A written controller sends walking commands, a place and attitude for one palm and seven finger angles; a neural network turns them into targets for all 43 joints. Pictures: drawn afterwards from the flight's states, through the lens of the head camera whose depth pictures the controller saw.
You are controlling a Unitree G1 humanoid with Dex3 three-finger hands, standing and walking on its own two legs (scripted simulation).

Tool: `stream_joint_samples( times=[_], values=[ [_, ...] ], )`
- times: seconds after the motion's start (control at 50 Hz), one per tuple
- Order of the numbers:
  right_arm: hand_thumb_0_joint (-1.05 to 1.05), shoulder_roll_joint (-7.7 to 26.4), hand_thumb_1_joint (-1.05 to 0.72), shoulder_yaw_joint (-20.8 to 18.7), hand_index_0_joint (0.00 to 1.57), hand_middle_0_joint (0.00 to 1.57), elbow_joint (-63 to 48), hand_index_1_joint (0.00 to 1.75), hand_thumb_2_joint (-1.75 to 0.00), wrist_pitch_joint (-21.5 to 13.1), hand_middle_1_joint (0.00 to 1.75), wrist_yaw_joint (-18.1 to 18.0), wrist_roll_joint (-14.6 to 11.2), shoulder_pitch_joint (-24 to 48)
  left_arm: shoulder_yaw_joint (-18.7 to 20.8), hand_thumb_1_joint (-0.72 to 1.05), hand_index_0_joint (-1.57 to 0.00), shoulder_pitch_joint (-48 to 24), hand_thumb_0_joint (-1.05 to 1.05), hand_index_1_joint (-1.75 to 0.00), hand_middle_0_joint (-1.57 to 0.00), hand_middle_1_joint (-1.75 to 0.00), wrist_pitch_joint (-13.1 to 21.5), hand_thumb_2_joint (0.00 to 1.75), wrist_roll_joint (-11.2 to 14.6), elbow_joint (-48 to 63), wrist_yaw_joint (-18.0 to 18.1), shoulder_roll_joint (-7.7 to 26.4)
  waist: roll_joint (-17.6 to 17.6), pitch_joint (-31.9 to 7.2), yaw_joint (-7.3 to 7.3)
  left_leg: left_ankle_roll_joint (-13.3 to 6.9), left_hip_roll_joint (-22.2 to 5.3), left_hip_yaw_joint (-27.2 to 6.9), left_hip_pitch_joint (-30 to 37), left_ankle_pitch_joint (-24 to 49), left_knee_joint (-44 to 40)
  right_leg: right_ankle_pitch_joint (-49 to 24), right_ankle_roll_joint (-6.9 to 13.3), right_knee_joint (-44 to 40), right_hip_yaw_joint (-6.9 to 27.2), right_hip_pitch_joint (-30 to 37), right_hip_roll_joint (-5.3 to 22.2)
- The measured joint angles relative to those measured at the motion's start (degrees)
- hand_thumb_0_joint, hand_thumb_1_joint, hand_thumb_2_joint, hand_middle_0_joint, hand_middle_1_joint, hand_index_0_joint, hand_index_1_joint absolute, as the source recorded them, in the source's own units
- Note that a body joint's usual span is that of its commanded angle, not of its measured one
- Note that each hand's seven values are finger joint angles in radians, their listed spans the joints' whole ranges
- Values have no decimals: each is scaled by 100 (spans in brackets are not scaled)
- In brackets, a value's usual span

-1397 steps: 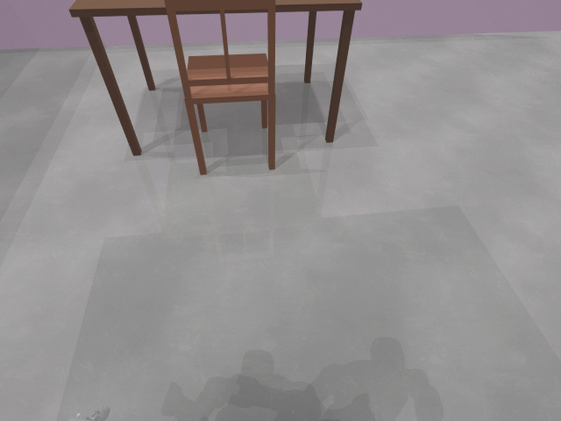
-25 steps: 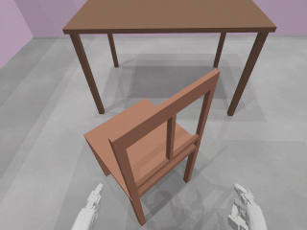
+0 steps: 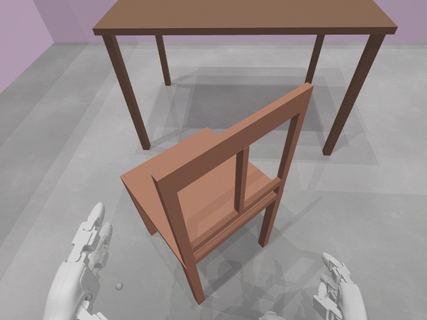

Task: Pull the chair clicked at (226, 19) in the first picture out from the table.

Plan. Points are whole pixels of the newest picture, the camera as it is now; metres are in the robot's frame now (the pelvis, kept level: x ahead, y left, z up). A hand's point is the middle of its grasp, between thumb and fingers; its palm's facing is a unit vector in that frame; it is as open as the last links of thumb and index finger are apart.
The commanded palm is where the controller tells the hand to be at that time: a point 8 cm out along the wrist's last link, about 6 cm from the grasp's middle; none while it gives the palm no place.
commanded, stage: draw the hand back to the body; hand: left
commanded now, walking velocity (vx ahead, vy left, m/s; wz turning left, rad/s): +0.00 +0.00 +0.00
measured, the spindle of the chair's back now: (240, 182) +0.44 -0.04 -0.04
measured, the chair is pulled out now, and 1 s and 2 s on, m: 0.57 0.57 0.57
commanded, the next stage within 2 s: step back with the hand held close in 1.16 s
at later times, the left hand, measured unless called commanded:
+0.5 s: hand (39, 237) +0.20 +0.24 +0.17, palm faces +0.35 -0.84 -0.41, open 13.4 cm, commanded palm +0.15 +0.28 +0.19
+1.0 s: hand (4, 189) +0.24 +0.27 +0.22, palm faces +0.44 -0.79 -0.42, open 7.7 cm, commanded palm +0.18 +0.31 +0.24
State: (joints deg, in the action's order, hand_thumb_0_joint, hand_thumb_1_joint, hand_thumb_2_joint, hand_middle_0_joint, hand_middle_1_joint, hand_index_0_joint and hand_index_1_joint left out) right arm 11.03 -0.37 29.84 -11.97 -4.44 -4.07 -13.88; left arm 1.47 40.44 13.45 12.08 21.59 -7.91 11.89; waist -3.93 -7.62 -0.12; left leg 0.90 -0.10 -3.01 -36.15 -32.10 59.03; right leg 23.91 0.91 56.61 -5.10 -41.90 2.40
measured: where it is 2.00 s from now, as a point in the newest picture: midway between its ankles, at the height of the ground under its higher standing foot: outside the picture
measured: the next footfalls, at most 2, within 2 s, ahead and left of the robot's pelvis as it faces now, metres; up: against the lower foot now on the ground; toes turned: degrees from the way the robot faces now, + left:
none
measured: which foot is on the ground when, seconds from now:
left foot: down 0.00-1.00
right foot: down 0.00-1.00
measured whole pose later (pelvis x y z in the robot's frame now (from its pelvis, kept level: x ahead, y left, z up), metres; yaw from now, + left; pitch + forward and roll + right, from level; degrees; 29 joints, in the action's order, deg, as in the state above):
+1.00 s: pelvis +0.04 +0.01 +0.07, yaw -1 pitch -3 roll -1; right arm 13.0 -0.1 37.8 -8.3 -4.2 -0.8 -11.1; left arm 19.6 28.0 3.4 3.5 22.4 7.7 19.1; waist -4.6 0.8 -2.7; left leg -0.2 -0.5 -1.0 -0.6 -19.1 23.2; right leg 12.6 -0.4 23.8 -3.8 -7.7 1.2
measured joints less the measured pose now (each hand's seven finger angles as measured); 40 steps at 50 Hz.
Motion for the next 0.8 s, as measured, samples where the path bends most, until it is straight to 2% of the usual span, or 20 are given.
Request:
stream_joint_samples(
  times=[0.1,0.16,0.2,0.26,0.32,0.52,0.8],
  values=[
    [2,29,-91,28,20,20,114,30,-90,-177,30,-81,-39,-82,382,-51,-1,16,-1,-1,-1,-1,-38,22,202,127,1,95,-25,15,-14,8,-24,-56,366,131,-356,-115,3,-381,-64,409,-27],
    [2,54,-91,21,20,20,159,30,-90,-60,30,-193,53,-97,426,-46,-1,-45,-1,-2,-2,-2,-507,25,-409,249,627,333,-12,137,-92,30,-37,-30,825,250,-722,-216,3,-710,-46,850,-47],
    [2,75,-91,41,20,20,192,30,-90,40,30,-257,100,-75,431,-41,-2,-20,-1,-3,-2,-3,-808,27,-661,283,1028,411,-39,223,-86,10,-39,-27,1174,362,-1034,-311,-8,-1008,-48,1201,-57],
    [2,99,-91,71,20,20,257,30,-90,134,30,-323,158,-35,459,-32,-3,4,-1,-5,-4,-5,-1070,31,-846,271,1395,451,-58,341,-89,-14,-36,-12,1670,545,-1513,-465,-26,-1452,-42,1690,-64],
    [2,131,-91,101,20,20,344,30,-90,147,30,-345,194,7,515,-22,-5,-65,-1,-7,-5,-7,-1172,36,-934,223,1575,494,-74,449,-126,-31,-29,-9,2103,715,-1948,-609,-43,-1857,-46,2121,-65],
    [2,128,-91,160,20,20,582,30,-90,103,30,-201,282,243,939,12,-10,-554,0,-14,-10,-14,-1094,53,-984,139,1680,559,-83,679,-261,-67,-5,59,3048,1099,-2967,-905,-88,-2702,8,2980,-63],
    [2,145,-91,111,21,20,761,30,-90,230,30,-40,326,308,1779,62,-17,-1230,1,-25,-17,-25,-1024,77,-890,195,1628,803,-108,802,-325,-85,-41,138,3530,1250,-3487,-1053,-114,-3169,72,3412,-116]
  ],
)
